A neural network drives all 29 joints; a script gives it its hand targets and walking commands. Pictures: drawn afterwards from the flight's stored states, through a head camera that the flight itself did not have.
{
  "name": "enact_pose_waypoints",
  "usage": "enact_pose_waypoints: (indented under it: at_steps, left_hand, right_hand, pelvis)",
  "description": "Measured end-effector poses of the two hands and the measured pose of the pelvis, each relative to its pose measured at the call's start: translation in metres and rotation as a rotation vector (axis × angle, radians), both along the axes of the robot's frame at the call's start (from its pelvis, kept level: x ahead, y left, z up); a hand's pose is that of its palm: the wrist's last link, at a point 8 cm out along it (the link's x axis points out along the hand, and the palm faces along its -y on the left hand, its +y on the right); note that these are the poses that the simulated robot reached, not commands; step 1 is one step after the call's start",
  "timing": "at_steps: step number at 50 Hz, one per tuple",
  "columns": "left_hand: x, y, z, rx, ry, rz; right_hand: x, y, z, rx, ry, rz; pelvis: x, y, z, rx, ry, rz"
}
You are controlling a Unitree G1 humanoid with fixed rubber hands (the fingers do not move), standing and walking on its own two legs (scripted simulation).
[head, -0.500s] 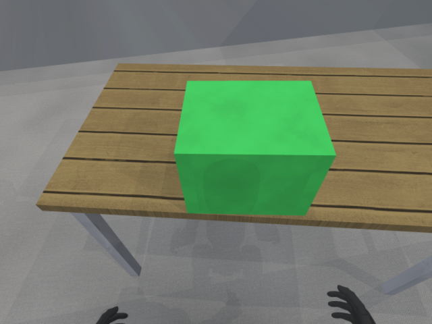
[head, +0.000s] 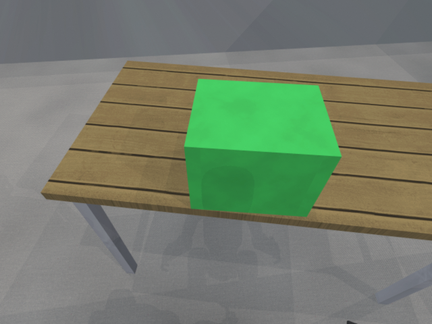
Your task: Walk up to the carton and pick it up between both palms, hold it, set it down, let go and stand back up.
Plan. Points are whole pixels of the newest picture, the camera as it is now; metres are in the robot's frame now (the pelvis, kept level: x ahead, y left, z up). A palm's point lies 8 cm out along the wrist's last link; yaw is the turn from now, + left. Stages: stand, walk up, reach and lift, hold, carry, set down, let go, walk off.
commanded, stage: walk up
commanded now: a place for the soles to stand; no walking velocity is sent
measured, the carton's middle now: (253, 148) +0.48 -0.05 +0.04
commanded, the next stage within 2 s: none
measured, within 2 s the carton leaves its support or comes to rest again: neither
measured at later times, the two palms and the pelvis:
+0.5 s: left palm out of the picture +0.07 +0.23 -0.12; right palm out of the picture +0.12 -0.29 -0.11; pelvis +0.02 -0.04 -0.01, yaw +1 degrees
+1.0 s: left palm out of the picture +0.04 +0.19 -0.11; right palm out of the picture +0.12 -0.31 -0.12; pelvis +0.02 -0.06 +0.00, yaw -2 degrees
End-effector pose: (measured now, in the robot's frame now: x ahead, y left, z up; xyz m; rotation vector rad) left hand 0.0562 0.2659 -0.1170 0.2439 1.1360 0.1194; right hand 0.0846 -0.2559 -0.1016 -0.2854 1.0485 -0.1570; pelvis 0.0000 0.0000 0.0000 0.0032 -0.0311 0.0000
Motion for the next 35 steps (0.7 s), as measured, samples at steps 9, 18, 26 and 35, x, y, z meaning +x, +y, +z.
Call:
enact_pose_waypoints:
  at_steps: [9,18,26,35]
  left_hand:
    - [-0.029,-0.013,0.004,0.025,0.065,0.053]
    - [-0.011,-0.031,-0.002,0.015,0.056,0.008]
    - [0.014,-0.04,0.001,0.008,-0.015,0.02]
    - [0.027,-0.042,-0.003,0.043,0.008,-0.064]
  right_hand:
    - [-0.007,-0.028,-0.005,-0.009,0.05,-0.025]
    - [0.025,-0.032,-0.007,-0.009,-0.011,0.02]
    - [0.041,-0.038,-0.005,-0.011,-0.024,0.016]
    - [0.034,-0.053,-0.012,-0.018,-0.056,-0.028]
  pelvis:
    - [0.009,-0.018,0.001,-0.006,0.006,0.008]
    - [0.013,-0.03,-0.006,0.007,0.0,-0.003]
    - [0.019,-0.038,-0.005,0.004,-0.014,0.008]
    - [0.013,-0.047,-0.014,0.025,-0.003,-0.045]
